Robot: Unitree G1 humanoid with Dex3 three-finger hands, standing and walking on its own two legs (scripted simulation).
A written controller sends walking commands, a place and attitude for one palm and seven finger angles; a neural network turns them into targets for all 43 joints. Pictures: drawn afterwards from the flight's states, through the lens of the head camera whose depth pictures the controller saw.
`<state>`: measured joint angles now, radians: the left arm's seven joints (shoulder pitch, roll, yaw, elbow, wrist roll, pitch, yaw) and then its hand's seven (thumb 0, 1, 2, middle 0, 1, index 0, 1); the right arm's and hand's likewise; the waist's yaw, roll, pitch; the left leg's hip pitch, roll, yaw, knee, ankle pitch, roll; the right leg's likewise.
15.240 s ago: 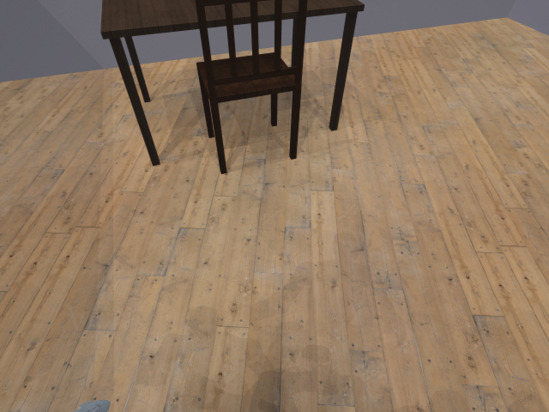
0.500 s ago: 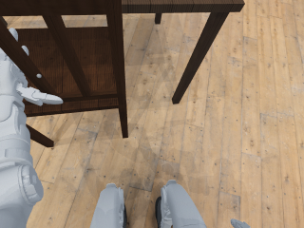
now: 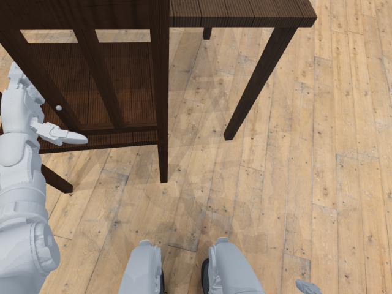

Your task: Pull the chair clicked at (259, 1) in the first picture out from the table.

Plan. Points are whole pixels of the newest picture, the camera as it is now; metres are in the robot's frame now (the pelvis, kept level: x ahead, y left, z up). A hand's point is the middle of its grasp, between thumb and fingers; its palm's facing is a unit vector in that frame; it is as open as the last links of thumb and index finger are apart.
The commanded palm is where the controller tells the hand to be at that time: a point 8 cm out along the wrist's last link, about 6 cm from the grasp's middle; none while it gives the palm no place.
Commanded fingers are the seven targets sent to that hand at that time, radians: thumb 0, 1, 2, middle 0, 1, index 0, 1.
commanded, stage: hook a spindle and tug to test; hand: left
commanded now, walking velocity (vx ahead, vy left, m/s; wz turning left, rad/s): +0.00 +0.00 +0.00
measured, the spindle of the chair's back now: (49, 91) +0.49 +0.27 +0.04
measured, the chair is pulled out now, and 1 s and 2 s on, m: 0.00 0.00 0.05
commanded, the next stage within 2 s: step backward, pulling the chair out in 1.40 s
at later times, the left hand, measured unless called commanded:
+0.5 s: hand (59, 108) +0.46 +0.25 +0.03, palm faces +0.11 -0.99 -0.03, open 11.0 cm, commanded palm +0.44 +0.28 +0.03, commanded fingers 0.00 0.40 0.68 -0.50 -1.45 -0.50 -1.45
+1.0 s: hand (61, 106) +0.46 +0.24 +0.03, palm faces +0.13 -0.99 -0.02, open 5.6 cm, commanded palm +0.43 +0.28 +0.03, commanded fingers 0.00 0.90 0.90 -0.50 -1.45 -0.50 -1.45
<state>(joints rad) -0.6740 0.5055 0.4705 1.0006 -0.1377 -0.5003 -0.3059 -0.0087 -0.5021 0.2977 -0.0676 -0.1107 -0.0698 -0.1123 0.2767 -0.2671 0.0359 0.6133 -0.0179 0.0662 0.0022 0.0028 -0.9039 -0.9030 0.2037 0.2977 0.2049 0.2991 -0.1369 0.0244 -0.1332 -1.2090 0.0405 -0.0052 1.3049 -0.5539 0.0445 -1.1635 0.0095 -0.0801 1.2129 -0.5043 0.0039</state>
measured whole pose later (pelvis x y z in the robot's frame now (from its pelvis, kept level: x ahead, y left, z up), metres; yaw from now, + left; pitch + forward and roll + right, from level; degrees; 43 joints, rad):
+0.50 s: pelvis +0.00 +0.00 +0.00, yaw +0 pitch +26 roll -5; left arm -0.67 0.50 0.46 0.99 -0.14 -0.50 -0.29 -0.01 -0.11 0.47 -0.43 -1.23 -0.41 -1.23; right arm 0.29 -0.26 0.04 0.62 -0.02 0.07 0.00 0.00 -0.90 -0.90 0.20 0.30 0.20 0.30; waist -0.14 0.03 -0.13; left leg -1.21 0.04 -0.01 1.31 -0.55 0.04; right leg -1.16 0.01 -0.08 1.21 -0.50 0.00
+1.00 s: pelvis +0.01 +0.00 +0.00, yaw +0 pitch +26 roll -5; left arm -0.64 0.48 0.46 0.95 -0.16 -0.49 -0.26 0.01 0.69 0.78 -0.42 -1.41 -0.40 -1.44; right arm 0.28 -0.26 0.03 0.61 -0.01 0.08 0.01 0.00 -0.90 -0.90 0.20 0.30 0.20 0.30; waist -0.13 0.02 -0.14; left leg -1.19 0.04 0.00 1.29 -0.56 0.04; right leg -1.15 0.01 -0.07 1.20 -0.51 0.00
